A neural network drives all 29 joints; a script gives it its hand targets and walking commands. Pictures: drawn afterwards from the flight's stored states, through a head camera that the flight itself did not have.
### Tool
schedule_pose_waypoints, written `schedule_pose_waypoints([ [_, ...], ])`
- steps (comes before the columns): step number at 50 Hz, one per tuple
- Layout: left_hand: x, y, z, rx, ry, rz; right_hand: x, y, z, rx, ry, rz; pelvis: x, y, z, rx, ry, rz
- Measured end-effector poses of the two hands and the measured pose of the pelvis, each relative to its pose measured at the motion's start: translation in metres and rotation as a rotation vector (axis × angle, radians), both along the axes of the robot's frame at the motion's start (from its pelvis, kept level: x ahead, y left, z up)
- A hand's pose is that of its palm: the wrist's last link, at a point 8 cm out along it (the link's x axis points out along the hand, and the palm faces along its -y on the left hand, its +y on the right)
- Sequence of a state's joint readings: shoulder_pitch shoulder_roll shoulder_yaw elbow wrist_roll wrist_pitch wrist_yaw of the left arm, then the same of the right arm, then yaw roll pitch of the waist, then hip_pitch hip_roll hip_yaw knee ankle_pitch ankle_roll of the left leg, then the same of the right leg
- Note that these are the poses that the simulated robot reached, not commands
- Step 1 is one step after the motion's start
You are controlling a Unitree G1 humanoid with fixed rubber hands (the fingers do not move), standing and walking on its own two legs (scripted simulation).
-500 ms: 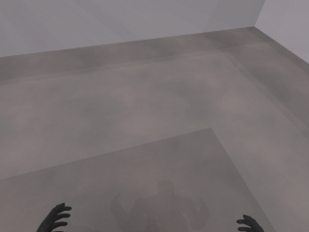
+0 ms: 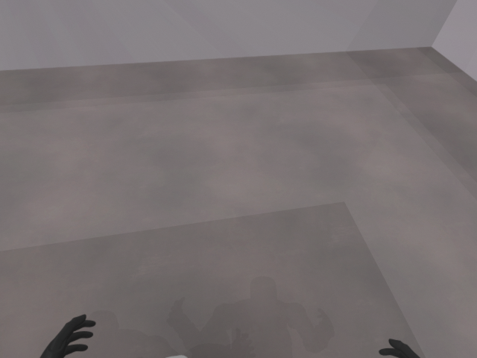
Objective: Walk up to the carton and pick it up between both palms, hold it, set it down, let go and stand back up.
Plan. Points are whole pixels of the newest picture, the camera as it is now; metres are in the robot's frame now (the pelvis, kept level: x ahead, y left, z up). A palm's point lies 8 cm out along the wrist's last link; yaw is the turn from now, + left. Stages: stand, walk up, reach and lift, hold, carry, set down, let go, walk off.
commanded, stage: walk up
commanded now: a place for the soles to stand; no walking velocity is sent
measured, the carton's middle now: out of the picture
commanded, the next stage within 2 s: none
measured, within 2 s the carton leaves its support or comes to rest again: neither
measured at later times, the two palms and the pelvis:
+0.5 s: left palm out of the picture -0.05 +0.45 -0.06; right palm out of the picture +0.10 -0.14 -0.10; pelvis -0.09 +0.11 +0.00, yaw +17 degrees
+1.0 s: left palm out of the picture -0.32 +0.51 -0.09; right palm out of the picture -0.06 -0.08 -0.06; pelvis -0.26 +0.16 +0.01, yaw +35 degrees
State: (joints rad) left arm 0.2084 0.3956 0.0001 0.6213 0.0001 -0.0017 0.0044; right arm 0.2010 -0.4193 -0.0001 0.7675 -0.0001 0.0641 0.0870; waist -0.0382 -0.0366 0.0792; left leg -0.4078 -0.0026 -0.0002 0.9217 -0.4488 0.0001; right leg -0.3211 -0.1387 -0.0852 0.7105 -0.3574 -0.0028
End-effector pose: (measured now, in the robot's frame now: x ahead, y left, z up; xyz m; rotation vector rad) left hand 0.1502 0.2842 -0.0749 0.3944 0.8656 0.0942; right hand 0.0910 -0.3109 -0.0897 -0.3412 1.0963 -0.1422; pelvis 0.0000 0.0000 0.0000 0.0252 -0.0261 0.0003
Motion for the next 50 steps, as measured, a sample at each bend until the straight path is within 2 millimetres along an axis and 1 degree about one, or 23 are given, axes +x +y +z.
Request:
schedule_pose_waypoints([
  [3,-0.024,0.032,-0.005,0.005,0.011,0.05,0.008,0.018,0.002,-0.019,0.018,0.064,-0.007,0.02,-0.003,-0.02,0.004,0.056],
  [6,-0.047,0.069,-0.017,0.006,0.024,0.096,0.017,0.045,0.002,-0.042,0.02,0.12,-0.015,0.044,-0.01,-0.053,0.008,0.109],
  [8,-0.064,0.089,-0.025,0.003,0.042,0.137,0.016,0.066,0.004,-0.046,0.017,0.146,-0.022,0.055,-0.011,-0.047,-0.015,0.129],
  [10,-0.081,0.101,-0.026,-0.006,0.068,0.173,0.015,0.083,0.011,-0.045,0.019,0.162,-0.028,0.065,-0.006,-0.059,-0.017,0.145],
  [13,-0.103,0.117,-0.019,-0.008,0.091,0.204,0.016,0.101,0.021,-0.056,0.017,0.191,-0.039,0.078,0.004,-0.078,-0.002,0.185],
  [16,-0.126,0.133,-0.011,0.007,0.108,0.232,0.019,0.117,0.024,-0.056,0.004,0.234,-0.05,0.09,0.008,-0.072,0.014,0.214],
  [20,-0.155,0.151,-0.002,0.041,0.119,0.264,0.017,0.14,0.017,-0.022,-0.021,0.282,-0.068,0.102,0.008,-0.046,0.024,0.247],
  [25,-0.198,0.17,0.017,0.11,0.12,0.315,0.005,0.17,-0.006,0.059,-0.033,0.333,-0.095,0.113,0.004,-0.023,0.02,0.289],
  [28,-0.232,0.18,0.033,0.15,0.115,0.362,-0.005,0.192,-0.018,0.116,-0.037,0.366,-0.112,0.12,0.004,-0.033,-0.003,0.309],
  [29,-0.243,0.186,0.037,0.167,0.102,0.382,-0.009,0.2,-0.019,0.133,-0.038,0.378,-0.117,0.119,0.003,-0.023,-0.009,0.331],
  [31,-0.262,0.196,0.044,0.189,0.056,0.441,-0.018,0.209,-0.014,0.156,-0.032,0.408,-0.126,0.118,0.005,-0.007,-0.021,0.376],
  [33,-0.278,0.2,0.047,0.189,0.015,0.486,-0.028,0.21,-0.004,0.156,-0.025,0.436,-0.135,0.119,0.009,0.003,-0.015,0.403],
  [35,-0.289,0.202,0.047,0.171,-0.014,0.498,-0.04,0.205,0.006,0.132,-0.018,0.454,-0.146,0.123,0.012,0.005,-0.003,0.44],
  [38,-0.311,0.206,0.041,0.138,-0.043,0.502,-0.062,0.197,0.017,0.072,0.002,0.473,-0.168,0.131,0.013,-0.002,0.001,0.483],
  [41,-0.343,0.216,0.025,0.103,-0.053,0.516,-0.085,0.196,0.022,0.002,0.02,0.49,-0.194,0.143,0.006,-0.032,-0.007,0.525],
  [44,-0.386,0.228,-0.002,0.071,-0.046,0.546,-0.113,0.205,0.018,-0.06,0.026,0.505,-0.224,0.154,-0.008,-0.042,-0.042,0.555],
  [46,-0.418,0.227,-0.013,0.036,-0.017,0.591,-0.135,0.214,0.019,-0.067,0.05,0.5,-0.237,0.159,-0.007,-0.043,-0.068,0.562],
  [48,-0.446,0.225,-0.017,0.01,0.017,0.634,-0.149,0.222,0.023,-0.067,0.078,0.507,-0.247,0.162,0.0,-0.066,-0.078,0.589],
  [50,-0.473,0.224,-0.013,-0.001,0.045,0.671,-0.152,0.233,0.029,-0.07,0.091,0.539,-0.258,0.164,0.007,-0.076,-0.066,0.611],
])
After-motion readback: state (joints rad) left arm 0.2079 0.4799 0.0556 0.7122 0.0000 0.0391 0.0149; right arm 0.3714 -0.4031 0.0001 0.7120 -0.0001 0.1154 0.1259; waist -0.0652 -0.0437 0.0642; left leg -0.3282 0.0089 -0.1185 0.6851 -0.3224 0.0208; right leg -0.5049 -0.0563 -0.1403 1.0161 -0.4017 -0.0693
